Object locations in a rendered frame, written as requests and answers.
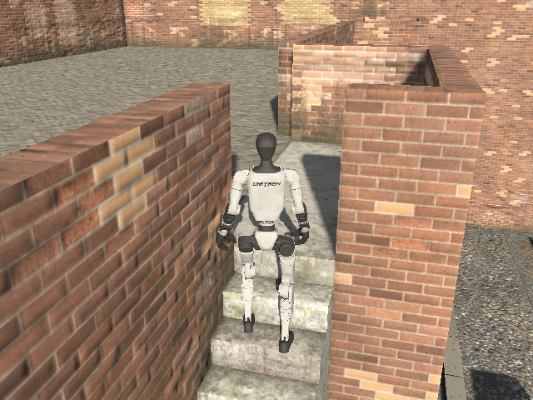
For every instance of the humanoid robot head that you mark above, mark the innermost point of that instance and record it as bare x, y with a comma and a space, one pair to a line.
266, 146

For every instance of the left robot upper arm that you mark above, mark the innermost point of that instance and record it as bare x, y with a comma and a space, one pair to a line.
239, 178

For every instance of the left robot hand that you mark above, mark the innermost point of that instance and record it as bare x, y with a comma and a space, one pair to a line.
221, 239

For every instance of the right robot upper arm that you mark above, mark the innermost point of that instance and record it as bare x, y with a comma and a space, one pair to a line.
292, 177

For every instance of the right robot forearm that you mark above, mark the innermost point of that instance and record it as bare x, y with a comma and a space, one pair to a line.
303, 220

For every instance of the left robot forearm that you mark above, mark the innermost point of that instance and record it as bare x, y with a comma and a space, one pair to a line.
226, 222

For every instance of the right robot hand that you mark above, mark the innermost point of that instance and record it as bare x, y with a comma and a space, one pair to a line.
297, 233

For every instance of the left robot thigh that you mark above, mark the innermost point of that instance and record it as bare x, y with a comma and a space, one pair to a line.
246, 244

